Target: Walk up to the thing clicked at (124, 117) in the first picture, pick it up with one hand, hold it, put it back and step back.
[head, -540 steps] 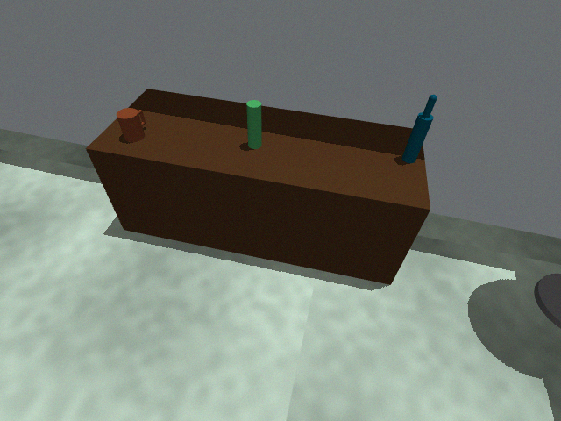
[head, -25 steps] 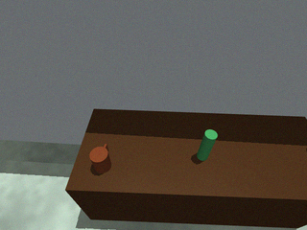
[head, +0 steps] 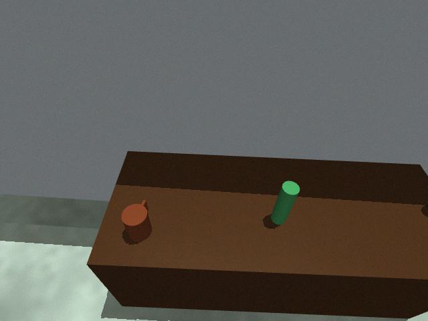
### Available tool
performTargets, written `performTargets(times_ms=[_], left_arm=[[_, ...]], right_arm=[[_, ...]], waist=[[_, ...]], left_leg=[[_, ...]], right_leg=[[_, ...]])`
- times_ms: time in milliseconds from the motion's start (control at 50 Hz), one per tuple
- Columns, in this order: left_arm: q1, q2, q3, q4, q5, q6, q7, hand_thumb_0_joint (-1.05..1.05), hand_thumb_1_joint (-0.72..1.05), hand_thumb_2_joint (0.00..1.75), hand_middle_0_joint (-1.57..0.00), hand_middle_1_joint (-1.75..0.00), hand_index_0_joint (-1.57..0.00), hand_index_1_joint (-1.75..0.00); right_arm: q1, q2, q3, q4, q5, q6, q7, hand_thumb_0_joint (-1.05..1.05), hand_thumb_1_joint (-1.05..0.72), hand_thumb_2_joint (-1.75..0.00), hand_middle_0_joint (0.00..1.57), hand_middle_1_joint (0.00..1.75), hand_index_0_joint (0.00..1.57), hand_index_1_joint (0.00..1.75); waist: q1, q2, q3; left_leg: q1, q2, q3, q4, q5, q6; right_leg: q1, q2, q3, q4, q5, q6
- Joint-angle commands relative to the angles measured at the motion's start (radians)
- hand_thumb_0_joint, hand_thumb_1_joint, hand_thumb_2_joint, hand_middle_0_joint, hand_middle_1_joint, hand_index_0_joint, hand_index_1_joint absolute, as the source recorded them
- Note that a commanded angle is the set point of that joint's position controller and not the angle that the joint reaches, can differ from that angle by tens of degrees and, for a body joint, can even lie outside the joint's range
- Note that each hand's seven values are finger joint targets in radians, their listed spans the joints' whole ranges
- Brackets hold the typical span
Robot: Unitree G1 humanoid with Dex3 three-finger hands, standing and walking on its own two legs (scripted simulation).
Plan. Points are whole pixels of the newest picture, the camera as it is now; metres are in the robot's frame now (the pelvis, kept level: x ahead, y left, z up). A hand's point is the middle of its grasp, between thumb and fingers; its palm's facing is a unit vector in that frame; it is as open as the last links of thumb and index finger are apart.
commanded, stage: stand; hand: left
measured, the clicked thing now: (139, 218) +0.49 +0.22 -0.26
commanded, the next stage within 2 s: go down in 1.94 s
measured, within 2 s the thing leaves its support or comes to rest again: neither
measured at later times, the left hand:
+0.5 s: hand out of the picture +0.07 +0.25 -0.15, palm faces -0.03 -0.94 -0.35, open 7.4 cm
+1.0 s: hand out of the picture +0.08 +0.25 -0.16, palm faces -0.04 -0.94 -0.35, open 7.4 cm
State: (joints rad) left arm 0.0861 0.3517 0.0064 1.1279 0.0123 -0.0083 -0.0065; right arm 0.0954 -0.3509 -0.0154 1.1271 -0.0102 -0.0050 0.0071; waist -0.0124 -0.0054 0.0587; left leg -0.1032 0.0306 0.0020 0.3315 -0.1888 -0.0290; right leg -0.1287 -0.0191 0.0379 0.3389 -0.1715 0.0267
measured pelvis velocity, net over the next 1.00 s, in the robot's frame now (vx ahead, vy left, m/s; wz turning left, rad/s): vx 0.00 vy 0.00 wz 0.00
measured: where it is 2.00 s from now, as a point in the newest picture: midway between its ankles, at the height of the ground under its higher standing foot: outside the picture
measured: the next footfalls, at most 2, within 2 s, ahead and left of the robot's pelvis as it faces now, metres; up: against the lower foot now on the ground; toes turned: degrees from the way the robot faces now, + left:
none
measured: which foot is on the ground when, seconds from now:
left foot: down 0.00-1.00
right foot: down 0.00-1.00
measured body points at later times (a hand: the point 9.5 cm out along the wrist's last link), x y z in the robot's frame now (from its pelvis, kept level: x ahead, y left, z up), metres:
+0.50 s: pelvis +0.00 -0.01 +0.00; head +0.00 -0.01 +0.45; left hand +0.07 +0.30 -0.13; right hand +0.07 -0.31 -0.13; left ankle +0.00 +0.14 -0.75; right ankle +0.01 -0.14 -0.75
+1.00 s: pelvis +0.00 +0.00 +0.00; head +0.01 +0.00 +0.45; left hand +0.08 +0.30 -0.13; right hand +0.07 -0.31 -0.13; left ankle +0.00 +0.14 -0.75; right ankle +0.01 -0.14 -0.75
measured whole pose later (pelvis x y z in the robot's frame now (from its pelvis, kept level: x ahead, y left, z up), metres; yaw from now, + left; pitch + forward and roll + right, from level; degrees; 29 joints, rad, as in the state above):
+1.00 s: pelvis +0.00 +0.00 +0.00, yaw +0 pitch -2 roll +0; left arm 0.12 0.36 -0.01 1.11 0.01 -0.01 -0.01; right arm 0.12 -0.35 -0.01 1.13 -0.01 -0.01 0.01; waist -0.01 0.00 0.05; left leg -0.11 0.04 0.00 0.34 -0.19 -0.04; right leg -0.13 -0.01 0.03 0.35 -0.18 0.02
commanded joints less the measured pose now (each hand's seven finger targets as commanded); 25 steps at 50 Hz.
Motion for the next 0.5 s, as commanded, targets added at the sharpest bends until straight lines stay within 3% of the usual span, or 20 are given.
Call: performTargets(times_ms=[0, 400, 480], left_arm=[[-0.034, 0.208, 0.036, -0.062, -0.003, -0.022, 0.013, 0.00, 0.90, 0.90, -0.20, -0.30, -0.20, -0.30], [-0.013, 0.226, 0.035, -0.070, -0.004, -0.023, 0.013, 0.00, 0.90, 0.90, -0.20, -0.30, -0.20, -0.30], [-0.007, 0.226, 0.033, -0.069, -0.005, -0.022, 0.013, 0.00, 0.90, 0.90, -0.20, -0.30, -0.20, -0.30]], right_arm=[[-0.039, -0.215, -0.038, -0.056, 0.002, -0.019, -0.009, 0.00, -0.90, -0.90, 0.20, 0.30, 0.20, 0.30], [-0.023, -0.214, -0.035, -0.058, 0.000, -0.016, -0.007, 0.00, -0.90, -0.90, 0.20, 0.30, 0.20, 0.30], [-0.017, -0.213, -0.034, -0.054, 0.000, -0.016, -0.006, 0.00, -0.90, -0.90, 0.20, 0.30, 0.20, 0.30]], waist=[[0.003, 0.025, -0.085], [0.005, 0.005, -0.077], [0.006, -0.001, -0.053]], left_leg=[[0.007, 0.100, -0.065, -0.057, 0.101, 0.037], [0.006, 0.099, -0.068, -0.055, 0.073, 0.041], [0.005, 0.096, -0.068, -0.058, 0.056, 0.035]], right_leg=[[0.018, -0.100, 0.062, -0.042, 0.134, -0.041], [0.004, -0.103, 0.070, -0.046, 0.108, -0.045], [-0.025, -0.094, 0.068, -0.055, 0.057, -0.044]])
